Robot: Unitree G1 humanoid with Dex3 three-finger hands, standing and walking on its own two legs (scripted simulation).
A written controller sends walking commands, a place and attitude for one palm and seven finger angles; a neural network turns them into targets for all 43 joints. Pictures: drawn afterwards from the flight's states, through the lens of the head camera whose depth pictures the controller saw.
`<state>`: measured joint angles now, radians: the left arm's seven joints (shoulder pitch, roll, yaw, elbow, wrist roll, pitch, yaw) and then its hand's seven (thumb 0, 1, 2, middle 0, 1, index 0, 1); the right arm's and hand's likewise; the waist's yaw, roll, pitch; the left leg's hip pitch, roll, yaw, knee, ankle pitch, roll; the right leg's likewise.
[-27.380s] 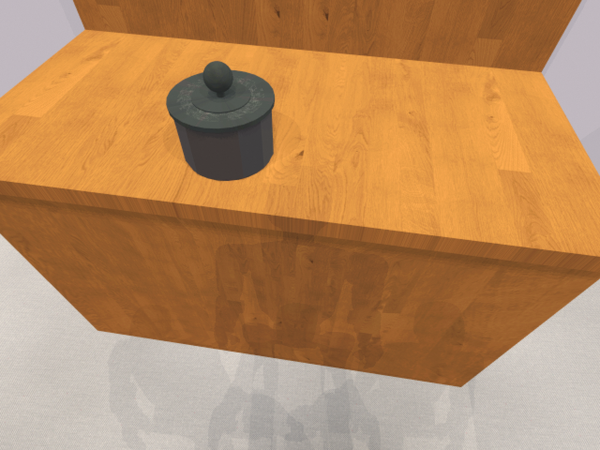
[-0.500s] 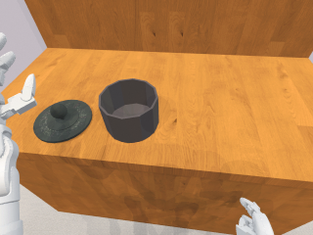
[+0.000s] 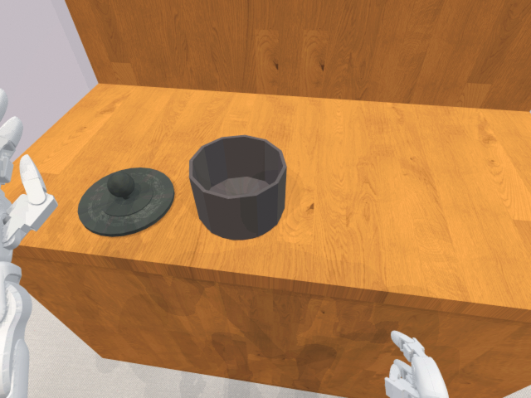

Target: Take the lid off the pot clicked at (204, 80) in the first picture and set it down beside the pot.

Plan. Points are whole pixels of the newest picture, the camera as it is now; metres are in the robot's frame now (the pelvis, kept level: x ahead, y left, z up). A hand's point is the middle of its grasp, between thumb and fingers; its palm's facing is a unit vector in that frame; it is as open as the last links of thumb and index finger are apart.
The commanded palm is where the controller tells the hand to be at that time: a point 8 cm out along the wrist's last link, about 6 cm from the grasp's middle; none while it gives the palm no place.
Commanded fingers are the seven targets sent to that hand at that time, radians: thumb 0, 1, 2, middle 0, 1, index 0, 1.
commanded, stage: draw the hand back to the body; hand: left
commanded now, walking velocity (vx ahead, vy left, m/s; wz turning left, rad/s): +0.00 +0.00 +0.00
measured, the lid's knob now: (121, 184) +0.45 +0.33 +0.06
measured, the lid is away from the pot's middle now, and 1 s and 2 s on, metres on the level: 0.23 0.23 0.23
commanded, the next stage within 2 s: step back with the hand held close in 0.54 s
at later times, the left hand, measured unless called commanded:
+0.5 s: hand (14, 261) +0.18 +0.26 +0.22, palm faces +0.46 -0.82 -0.33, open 7.4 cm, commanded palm +0.12 +0.30 +0.23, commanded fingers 0.00 0.90 0.90 -0.20 -0.30 -0.20 -0.30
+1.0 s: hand (27, 283) +0.17 +0.26 +0.20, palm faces +0.30 -0.82 -0.49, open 7.4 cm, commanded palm +0.10 +0.31 +0.23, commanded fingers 0.00 0.90 0.90 -0.20 -0.30 -0.20 -0.30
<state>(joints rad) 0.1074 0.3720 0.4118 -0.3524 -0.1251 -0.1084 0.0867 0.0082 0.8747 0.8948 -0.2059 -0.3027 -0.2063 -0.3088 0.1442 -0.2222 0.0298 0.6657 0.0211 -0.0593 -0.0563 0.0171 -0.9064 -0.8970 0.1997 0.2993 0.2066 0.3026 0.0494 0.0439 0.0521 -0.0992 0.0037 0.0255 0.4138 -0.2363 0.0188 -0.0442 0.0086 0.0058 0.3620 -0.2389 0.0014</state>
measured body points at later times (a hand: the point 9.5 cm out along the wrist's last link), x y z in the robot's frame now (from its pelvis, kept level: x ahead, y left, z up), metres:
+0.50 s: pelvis -0.01 +0.02 +0.00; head -0.03 +0.01 +0.45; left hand +0.15 +0.30 +0.24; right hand +0.20 -0.19 -0.08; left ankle +0.00 +0.11 -0.74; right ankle -0.02 -0.12 -0.74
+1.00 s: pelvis -0.03 +0.03 -0.01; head +0.00 +0.06 +0.44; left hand +0.15 +0.30 +0.22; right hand +0.14 -0.22 -0.07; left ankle +0.00 +0.11 -0.74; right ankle -0.02 -0.12 -0.74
